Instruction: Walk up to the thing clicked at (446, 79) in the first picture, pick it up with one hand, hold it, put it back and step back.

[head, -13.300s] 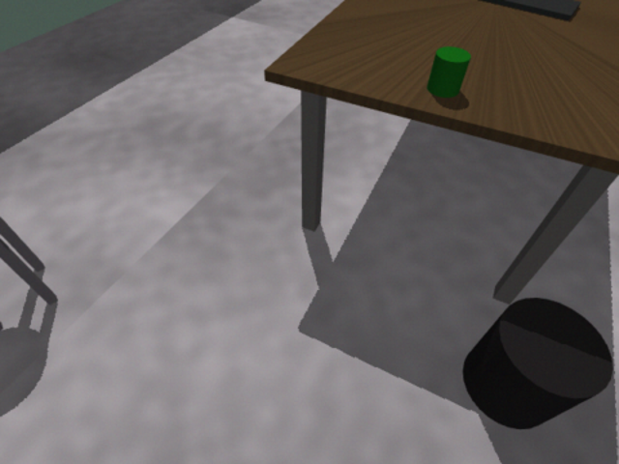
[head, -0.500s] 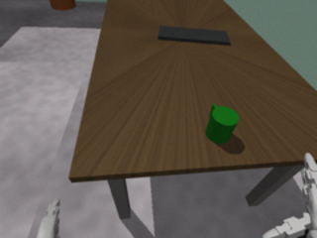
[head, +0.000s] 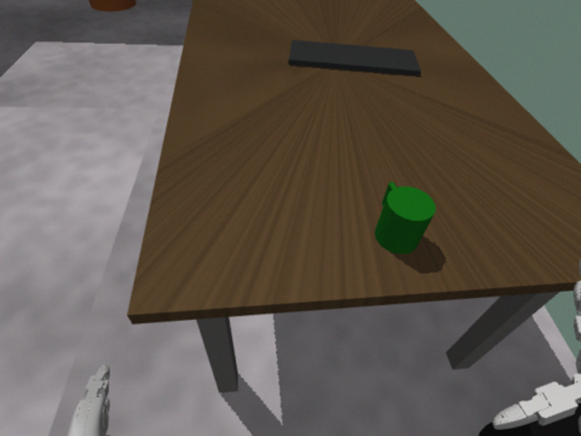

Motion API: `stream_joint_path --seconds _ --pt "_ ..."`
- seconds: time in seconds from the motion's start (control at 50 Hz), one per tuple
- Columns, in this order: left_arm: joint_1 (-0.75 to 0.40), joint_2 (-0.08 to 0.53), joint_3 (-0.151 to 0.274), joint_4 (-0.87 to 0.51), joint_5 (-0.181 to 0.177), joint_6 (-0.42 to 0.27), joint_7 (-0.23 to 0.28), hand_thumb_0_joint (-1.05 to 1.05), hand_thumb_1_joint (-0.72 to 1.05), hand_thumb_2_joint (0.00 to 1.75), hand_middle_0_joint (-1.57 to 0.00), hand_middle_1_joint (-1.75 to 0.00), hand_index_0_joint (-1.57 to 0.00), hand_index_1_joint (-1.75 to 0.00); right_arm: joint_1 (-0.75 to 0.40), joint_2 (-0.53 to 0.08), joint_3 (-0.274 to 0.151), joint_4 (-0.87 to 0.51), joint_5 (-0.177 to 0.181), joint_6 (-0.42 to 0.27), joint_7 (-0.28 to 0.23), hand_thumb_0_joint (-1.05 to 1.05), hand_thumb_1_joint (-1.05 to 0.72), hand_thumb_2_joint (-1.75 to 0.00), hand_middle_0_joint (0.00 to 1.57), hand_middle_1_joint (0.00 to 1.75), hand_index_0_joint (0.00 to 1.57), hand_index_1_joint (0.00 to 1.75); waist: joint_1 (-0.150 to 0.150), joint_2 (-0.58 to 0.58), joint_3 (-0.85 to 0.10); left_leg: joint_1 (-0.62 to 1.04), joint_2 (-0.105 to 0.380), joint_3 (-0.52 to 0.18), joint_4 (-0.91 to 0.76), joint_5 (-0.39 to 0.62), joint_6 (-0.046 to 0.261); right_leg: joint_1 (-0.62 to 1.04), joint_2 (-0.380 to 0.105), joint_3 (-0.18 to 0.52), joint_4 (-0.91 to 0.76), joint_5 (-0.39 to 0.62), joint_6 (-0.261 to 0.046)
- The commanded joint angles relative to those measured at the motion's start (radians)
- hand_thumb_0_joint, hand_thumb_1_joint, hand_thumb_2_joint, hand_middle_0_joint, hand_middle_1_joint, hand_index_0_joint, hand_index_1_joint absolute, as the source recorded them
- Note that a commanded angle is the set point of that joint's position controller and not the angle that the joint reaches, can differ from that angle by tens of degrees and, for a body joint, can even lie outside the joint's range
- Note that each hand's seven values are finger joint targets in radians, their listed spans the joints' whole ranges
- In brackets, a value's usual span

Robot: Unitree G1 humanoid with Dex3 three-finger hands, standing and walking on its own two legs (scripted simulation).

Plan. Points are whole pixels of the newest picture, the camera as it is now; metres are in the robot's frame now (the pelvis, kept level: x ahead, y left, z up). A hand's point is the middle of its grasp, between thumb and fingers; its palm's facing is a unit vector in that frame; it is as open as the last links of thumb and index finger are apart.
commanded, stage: rise first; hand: right
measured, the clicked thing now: (399, 213) +0.49 -0.21 +0.00
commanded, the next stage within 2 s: go down in 0.08 s
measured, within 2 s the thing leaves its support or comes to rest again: neither
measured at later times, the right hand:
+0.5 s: hand (551, 332) +0.21 -0.29 +0.10, palm faces +0.40 +0.83 -0.39, open 17.4 cm
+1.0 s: hand (563, 257) +0.30 -0.35 +0.12, palm faces +0.23 +0.97 -0.12, open 17.6 cm
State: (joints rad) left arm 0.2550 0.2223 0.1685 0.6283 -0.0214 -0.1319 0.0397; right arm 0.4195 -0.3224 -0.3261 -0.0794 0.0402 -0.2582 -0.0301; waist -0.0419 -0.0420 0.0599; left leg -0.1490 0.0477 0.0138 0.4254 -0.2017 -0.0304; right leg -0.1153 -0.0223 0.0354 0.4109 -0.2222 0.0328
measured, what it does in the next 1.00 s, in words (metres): stands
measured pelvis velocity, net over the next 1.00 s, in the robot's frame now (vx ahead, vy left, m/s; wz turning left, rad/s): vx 0.01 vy -0.01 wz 0.01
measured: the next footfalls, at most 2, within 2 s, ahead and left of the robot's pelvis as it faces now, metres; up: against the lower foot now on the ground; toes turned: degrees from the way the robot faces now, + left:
none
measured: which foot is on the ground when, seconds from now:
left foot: down 0.00-1.00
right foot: down 0.00-1.00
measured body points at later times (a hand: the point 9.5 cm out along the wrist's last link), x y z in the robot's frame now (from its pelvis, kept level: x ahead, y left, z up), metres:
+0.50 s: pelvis +0.01 +0.00 +0.00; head -0.01 +0.01 +0.45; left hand +0.18 +0.27 -0.08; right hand +0.18 -0.33 +0.12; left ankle +0.02 +0.14 -0.74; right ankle +0.01 -0.14 -0.74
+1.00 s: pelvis +0.01 -0.01 +0.00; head +0.01 +0.00 +0.45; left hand +0.16 +0.26 -0.09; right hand +0.29 -0.40 +0.13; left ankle +0.02 +0.14 -0.74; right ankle +0.01 -0.14 -0.74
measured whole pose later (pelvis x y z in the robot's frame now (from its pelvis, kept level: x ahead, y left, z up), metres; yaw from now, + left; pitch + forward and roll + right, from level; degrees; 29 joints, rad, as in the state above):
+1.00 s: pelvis +0.01 -0.01 +0.00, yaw +0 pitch +1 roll +0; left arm 0.22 0.24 0.04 0.72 -0.03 -0.18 0.16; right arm -0.16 -0.56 -0.57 0.59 0.27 -0.16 0.45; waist 0.01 -0.01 -0.03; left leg -0.26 0.05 0.01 0.47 -0.22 -0.04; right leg -0.23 -0.02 0.03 0.48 -0.26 0.02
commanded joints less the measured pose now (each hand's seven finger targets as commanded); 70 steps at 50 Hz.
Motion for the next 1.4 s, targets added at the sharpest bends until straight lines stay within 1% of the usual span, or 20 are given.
stream_joint_path --seconds 0.0,0.16,0.18,0.2,0.22,0.28,0.34,0.38,0.5,0.54,0.6,0.7,0.76,0.86,0.92,1.02,1.1,1.16,1.32,1.38 --pt "-0.113 0.138 0.05 -0.14 0.005 -0.059 0.007 0.0 -0.56 0.07 -0.05 -0.05 -0.05 -0.06 -0.086 -0.217 -0.133 -0.222 0.011 -0.08 -0.016 0.0 0.58 -0.04 0.04 0.06 0.05 0.06 -0.009 0.003 -0.082 0.036 -0.036 0.06 -0.085 0.016 0.028 -0.048 0.039 -0.066 -0.074 0.066 -0.038" --pt "-0.077 0.127 0.056 -0.13 0.0 -0.051 0.007 0.0 -0.49 0.0 -0.05 -0.05 -0.07 -0.04 -0.023 -0.21 -0.155 -0.156 0.014 -0.077 -0.011 0.0 0.51 -0.06 0.04 0.06 0.05 0.06 -0.011 0.038 -0.06 0.032 -0.039 0.068 -0.084 0.038 0.025 -0.05 0.038 -0.066 -0.071 0.091 -0.04" --pt "-0.109 0.095 0.025 -0.134 0.028 -0.056 -0.006 0.0 -0.57 0.08 -0.06 -0.05 -0.05 -0.07 -0.023 -0.11 -0.108 -0.204 -0.009 -0.115 0.001 0.0 0.5 -0.07 0.05 0.06 0.05 0.06 0.02 0.097 -0.111 0.009 -0.05 0.062 -0.054 0.083 0.013 -0.036 0.037 -0.053 -0.042 0.116 -0.04" --pt "-0.083 0.17 0.1 -0.142 -0.002 -0.049 0.01 0.0 -0.49 0.0 -0.05 -0.05 -0.07 -0.04 -0.047 -0.265 -0.204 -0.151 0.015 -0.086 -0.012 0.0 0.47 -0.06 0.04 0.06 0.05 0.06 -0.015 0.017 -0.095 0.042 -0.031 0.064 -0.077 0.07 0.023 -0.037 0.042 -0.068 -0.064 0.117 -0.039" --pt "-0.1 0.103 0.038 -0.123 0.029 -0.048 -0.005 0.0 -0.54 0.04 -0.05 -0.05 -0.05 -0.05 -0.068 -0.141 -0.129 -0.238 -0.011 -0.125 0.001 0.0 0.54 -0.04 0.04 0.05 0.05 0.05 0.022 0.059 -0.111 -0.004 -0.044 0.056 -0.058 0.086 0.014 -0.025 0.043 -0.056 -0.043 0.115 -0.04" --pt "-0.125 0.18 0.101 -0.163 0.026 -0.055 0.009 0.0 -0.54 0.04 -0.05 -0.04 -0.05 -0.05 -0.077 -0.194 -0.185 -0.161 -0.003 -0.147 0.009 0.0 0.56 -0.04 0.04 0.06 0.05 0.06 0.026 0.077 -0.135 0.005 -0.044 0.054 -0.042 0.112 0.011 -0.022 0.042 -0.049 -0.036 0.131 -0.04" --pt "-0.127 0.124 0.051 -0.124 0.026 -0.045 0.009 0.0 -0.54 0.04 -0.05 -0.04 -0.05 -0.04 -0.136 -0.234 -0.211 -0.161 0.003 -0.161 0.023 0.0 0.55 -0.04 0.04 0.06 0.05 0.06 0.005 0.014 -0.1 0.0 -0.042 0.051 -0.035 0.108 0.016 -0.053 0.042 -0.045 -0.037 0.124 -0.036" --pt "-0.141 0.14 0.065 -0.112 0.027 -0.041 0.015 0.0 -0.55 0.04 -0.05 -0.04 -0.05 -0.05 -0.179 -0.24 -0.214 -0.152 0.012 -0.159 0.04 0.0 0.55 -0.05 0.03 0.06 0.04 0.06 0.019 -0.017 -0.109 -0.012 -0.043 0.048 -0.033 0.096 0.019 -0.05 0.042 -0.044 -0.04 0.108 -0.034" --pt "-0.163 0.08 -0.016 -0.074 0.015 -0.037 0.024 0.0 -0.54 0.03 -0.05 -0.04 -0.05 -0.04 -0.298 -0.297 -0.251 -0.061 0.071 -0.128 0.115 0.0 0.56 -0.04 0.03 0.05 0.04 0.06 0.025 -0.024 -0.1 -0.017 -0.036 0.039 -0.056 0.063 0.013 -0.087 0.051 -0.045 -0.033 0.053 -0.041" --pt "-0.191 0.139 0.026 -0.083 0.011 -0.038 0.044 0.0 -0.54 0.03 -0.05 -0.04 -0.05 -0.04 -0.365 -0.336 -0.279 0.001 0.102 -0.113 0.147 0.0 0.58 -0.05 0.03 0.06 0.04 0.06 0.038 -0.013 -0.124 -0.025 -0.036 0.036 -0.055 0.071 0.012 -0.074 0.049 -0.042 -0.032 0.053 -0.042" --pt "-0.195 0.145 0.002 -0.098 0.001 -0.049 0.067 0.0 -0.54 0.03 -0.05 -0.04 -0.05 -0.04 -0.507 -0.385 -0.299 0.101 0.154 -0.089 0.218 0.0 0.54 -0.04 0.04 0.05 0.05 0.05 0.05 0.011 -0.177 -0.02 -0.033 0.034 -0.049 0.083 0.008 -0.058 0.048 -0.034 -0.021 0.063 -0.045" --pt "-0.167 0.176 -0.01 -0.063 -0.01 -0.065 0.109 0.0 -0.54 0.03 -0.05 -0.04 -0.05 -0.04 -0.683 -0.471 -0.305 0.279 0.211 -0.023 0.353 0.0 0.56 -0.04 0.04 0.05 0.05 0.05 0.054 -0.023 -0.244 -0.035 -0.027 0.036 -0.033 0.097 0.014 -0.029 0.043 -0.022 -0.018 0.087 -0.043" --pt "-0.165 0.13 -0.074 0.002 -0.013 -0.078 0.115 0.0 -0.54 0.03 -0.05 -0.04 -0.05 -0.04 -0.731 -0.495 -0.298 0.368 0.227 0.006 0.408 0.0 0.6 -0.03 0.03 0.05 0.04 0.05 0.031 -0.069 -0.194 -0.062 -0.036 0.048 -0.026 0.058 0.026 -0.082 0.036 -0.02 -0.032 0.054 -0.035" --pt "-0.163 0.156 -0.088 -0.039 -0.007 -0.099 0.123 0.0 -0.55 0.04 -0.05 -0.05 -0.05 -0.04 -0.778 -0.567 -0.338 0.467 0.25 0.031 0.466 0.0 0.61 -0.05 0.02 0.06 0.04 0.06 0.016 -0.028 -0.251 -0.033 -0.044 0.054 -0.012 0.111 0.029 -0.094 0.03 -0.016 -0.007 0.12 -0.033" --pt "-0.17 0.21 -0.05 -0.084 -0.005 -0.11 0.132 0.0 -0.55 0.04 -0.05 -0.05 -0.05 -0.05 -0.791 -0.585 -0.352 0.482 0.26 0.028 0.482 0.0 0.59 -0.05 0.03 0.06 0.04 0.06 0.007 -0.02 -0.294 -0.013 -0.046 0.052 -0.002 0.15 0.031 -0.076 0.028 -0.015 0.004 0.173 -0.032" --pt "-0.193 0.138 -0.122 -0.065 -0.003 -0.117 0.133 0.0 -0.56 0.05 -0.05 -0.05 -0.05 -0.05 -0.832 -0.593 -0.339 0.5 0.258 0.02 0.506 0.0 0.56 -0.05 0.03 0.05 0.04 0.05 0.002 -0.063 -0.287 -0.017 -0.043 0.038 0.012 0.18 0.034 -0.097 0.029 -0.022 0.027 0.21 -0.031" --pt "-0.109 0.127 -0.14 -0.014 0.0 -0.118 0.146 0.0 -0.56 0.05 -0.05 -0.05 -0.05 -0.05 -0.91 -0.614 -0.333 0.472 0.27 0.016 0.53 0.0 0.51 -0.05 0.04 0.05 0.05 0.05 0.036 -0.094 -0.319 -0.027 -0.044 0.033 0.021 0.213 0.03 -0.069 0.031 -0.023 0.043 0.23 -0.036" --pt "-0.113 0.213 -0.074 -0.02 0.001 -0.129 0.164 0.0 -0.56 0.05 -0.05 -0.05 -0.05 -0.06 -0.955 -0.687 -0.371 0.521 0.28 0.03 0.553 0.0 0.49 -0.05 0.05 0.05 0.05 0.05 0.061 -0.103 -0.334 -0.054 -0.045 0.036 0.025 0.216 0.029 -0.056 0.029 -0.016 0.05 0.236 -0.036" --pt "-0.096 0.131 -0.164 0.004 0.002 -0.142 0.172 0.0 -0.56 0.05 -0.05 -0.05 -0.05 -0.05 -1.052 -0.694 -0.342 0.689 0.295 0.092 0.632 0.0 0.55 -0.05 0.04 0.05 0.04 0.05 0.073 -0.088 -0.279 -0.111 -0.045 0.036 0.029 0.163 0.03 -0.135 0.028 -0.012 0.062 0.158 -0.041" --pt "-0.095 0.206 -0.109 -0.031 0.006 -0.156 0.184 0.0 -0.55 0.05 -0.05 -0.05 -0.05 -0.05 -1.082 -0.732 -0.34 0.739 0.291 0.105 0.658 0.0 0.55 -0.05 0.04 0.05 0.05 0.05 0.082 -0.079 -0.332 -0.12 -0.049 0.038 0.044 0.179 0.031 -0.123 0.023 -0.005 0.074 0.193 -0.037"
